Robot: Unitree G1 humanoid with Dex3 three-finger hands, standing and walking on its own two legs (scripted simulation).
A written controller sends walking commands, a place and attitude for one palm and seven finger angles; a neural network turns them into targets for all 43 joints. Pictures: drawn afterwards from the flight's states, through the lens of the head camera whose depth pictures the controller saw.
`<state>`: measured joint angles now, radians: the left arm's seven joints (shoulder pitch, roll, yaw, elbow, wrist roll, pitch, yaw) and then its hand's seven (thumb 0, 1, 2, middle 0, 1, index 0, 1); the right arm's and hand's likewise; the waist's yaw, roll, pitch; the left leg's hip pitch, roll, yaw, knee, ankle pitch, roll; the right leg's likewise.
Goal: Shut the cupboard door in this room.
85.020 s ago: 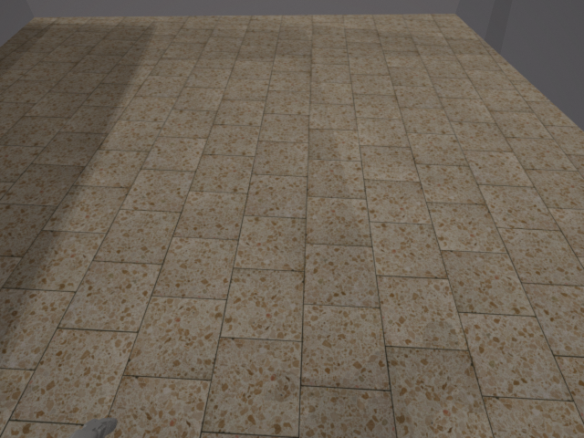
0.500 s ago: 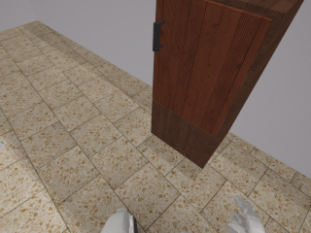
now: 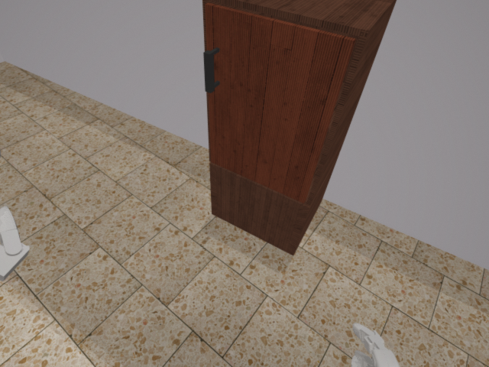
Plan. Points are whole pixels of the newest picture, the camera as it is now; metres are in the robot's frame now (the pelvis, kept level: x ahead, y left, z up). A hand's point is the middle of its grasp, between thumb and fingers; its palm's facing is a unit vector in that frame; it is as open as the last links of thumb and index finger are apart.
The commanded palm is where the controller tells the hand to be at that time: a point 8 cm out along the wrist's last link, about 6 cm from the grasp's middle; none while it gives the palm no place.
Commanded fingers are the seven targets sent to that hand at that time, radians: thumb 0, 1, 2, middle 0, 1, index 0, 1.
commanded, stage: stop stepping back and stand still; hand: left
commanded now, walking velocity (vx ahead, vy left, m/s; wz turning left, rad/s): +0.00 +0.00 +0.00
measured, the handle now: (213, 70) +0.92 +0.13 +0.06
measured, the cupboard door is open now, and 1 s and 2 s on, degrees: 0 0 0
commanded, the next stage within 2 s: let the arm hang, fingers relaxed in 0.32 s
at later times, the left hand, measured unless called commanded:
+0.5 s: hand (65, 278) +0.22 +0.26 +0.09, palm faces +0.23 -0.84 -0.49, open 7.4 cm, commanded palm none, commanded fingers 0.00 0.90 0.90 -0.20 -0.30 -0.20 -0.30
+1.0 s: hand out of the picture -0.07 +0.21 -0.16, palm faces -0.01 -0.98 -0.21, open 7.3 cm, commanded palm none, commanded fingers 0.00 0.90 0.90 -0.20 -0.30 -0.20 -0.30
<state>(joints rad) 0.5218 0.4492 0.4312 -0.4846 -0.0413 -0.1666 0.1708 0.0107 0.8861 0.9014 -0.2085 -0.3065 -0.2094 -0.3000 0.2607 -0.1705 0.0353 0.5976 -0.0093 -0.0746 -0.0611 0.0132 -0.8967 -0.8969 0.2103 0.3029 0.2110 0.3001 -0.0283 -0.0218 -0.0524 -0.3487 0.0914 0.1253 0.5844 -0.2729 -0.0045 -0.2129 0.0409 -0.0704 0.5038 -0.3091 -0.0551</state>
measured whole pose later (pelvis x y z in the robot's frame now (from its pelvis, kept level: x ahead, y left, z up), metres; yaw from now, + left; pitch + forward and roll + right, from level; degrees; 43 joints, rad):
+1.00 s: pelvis -0.02 +0.02 +0.01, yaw -2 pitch -1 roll -1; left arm 0.37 0.19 0.00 1.14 0.01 0.02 0.02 0.00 0.93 0.90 -0.20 -0.30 -0.20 -0.30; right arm 0.32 -0.17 0.00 1.11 -0.01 0.03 -0.03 0.01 -0.91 -0.90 0.20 0.30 0.20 0.30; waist 0.00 0.00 0.05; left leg -0.25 0.02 0.06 0.42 -0.16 0.03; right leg -0.14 0.03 -0.03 0.39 -0.23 -0.02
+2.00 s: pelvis +0.00 +0.01 +0.01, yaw -3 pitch -1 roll +0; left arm 0.28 0.18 0.00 1.14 0.01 -0.01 0.03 0.00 0.90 0.90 -0.20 -0.30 -0.20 -0.30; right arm 0.26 -0.18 -0.01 1.13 -0.01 0.01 -0.03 0.01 -0.91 -0.90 0.20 0.30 0.20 0.30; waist -0.01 0.01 0.03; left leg -0.20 0.01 0.08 0.37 -0.15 0.02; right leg -0.11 0.03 -0.01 0.37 -0.24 -0.03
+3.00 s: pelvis +0.02 +0.00 +0.02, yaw -3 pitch -2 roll +0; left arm 0.27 0.18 0.00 1.15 0.01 -0.01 0.03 0.00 0.90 0.90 -0.20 -0.30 -0.20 -0.30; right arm 0.24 -0.19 0.00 1.14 -0.01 0.01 -0.04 0.01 -0.91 -0.90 0.20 0.30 0.20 0.30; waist -0.01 0.00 0.04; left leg -0.14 0.03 0.08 0.35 -0.17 0.00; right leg -0.04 0.04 -0.01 0.32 -0.24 -0.04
